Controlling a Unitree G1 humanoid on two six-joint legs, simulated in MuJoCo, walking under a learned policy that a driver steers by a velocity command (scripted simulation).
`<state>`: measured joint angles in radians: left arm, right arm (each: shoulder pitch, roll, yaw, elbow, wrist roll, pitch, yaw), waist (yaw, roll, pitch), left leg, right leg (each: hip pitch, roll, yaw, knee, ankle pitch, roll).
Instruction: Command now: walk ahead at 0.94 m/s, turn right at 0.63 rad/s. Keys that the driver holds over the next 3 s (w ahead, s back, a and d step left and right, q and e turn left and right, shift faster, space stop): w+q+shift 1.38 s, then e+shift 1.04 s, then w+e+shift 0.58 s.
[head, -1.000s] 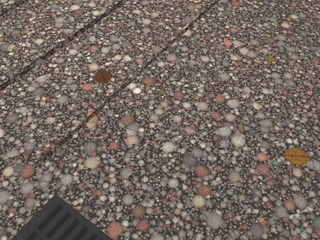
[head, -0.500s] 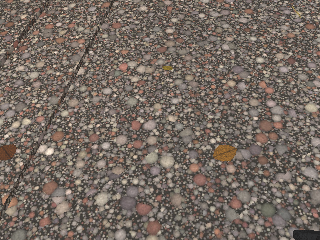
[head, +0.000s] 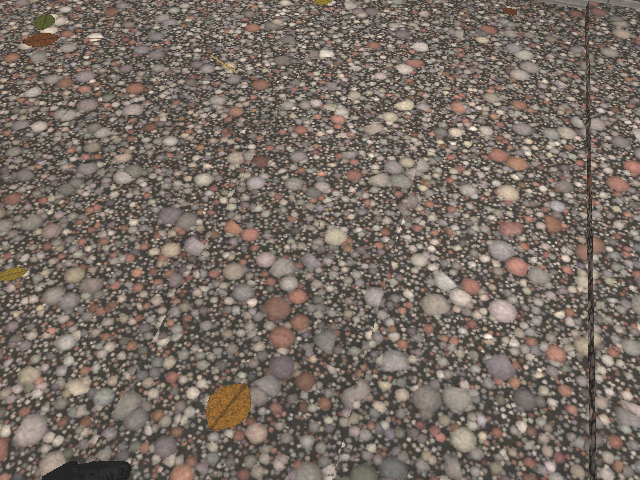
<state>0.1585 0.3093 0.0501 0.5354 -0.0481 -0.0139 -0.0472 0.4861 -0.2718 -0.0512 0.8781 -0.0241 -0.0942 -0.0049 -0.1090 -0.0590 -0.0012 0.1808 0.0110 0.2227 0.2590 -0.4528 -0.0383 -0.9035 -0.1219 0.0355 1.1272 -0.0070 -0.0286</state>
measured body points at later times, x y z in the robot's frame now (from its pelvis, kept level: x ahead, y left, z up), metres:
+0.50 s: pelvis +0.44 -0.03 -0.01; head +0.45 +0.00 +0.44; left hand +0.42 +0.25 -0.14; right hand +0.66 -0.26 -0.09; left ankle +0.66 +0.13 -0.68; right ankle +0.27 -0.14 -0.72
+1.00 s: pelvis +0.90 +0.11 -0.04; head +0.92 +0.15 +0.41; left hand +1.02 +0.45 -0.06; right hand +1.07 -0.12 -0.14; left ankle +0.71 +0.07 -0.75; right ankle +1.18 +0.10 -0.73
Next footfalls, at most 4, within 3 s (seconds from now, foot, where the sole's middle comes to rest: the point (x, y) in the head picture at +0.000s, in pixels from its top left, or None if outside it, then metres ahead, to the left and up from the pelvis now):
0.12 right None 0.31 -0.14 -0.75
0.60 left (249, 382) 0.74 0.08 -0.79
1.04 right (224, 234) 1.20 0.14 -0.79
1.50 left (44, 246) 1.23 0.64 -0.83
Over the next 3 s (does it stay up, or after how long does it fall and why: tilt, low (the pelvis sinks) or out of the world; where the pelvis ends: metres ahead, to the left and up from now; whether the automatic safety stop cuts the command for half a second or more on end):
stays up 1.59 0.71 -0.10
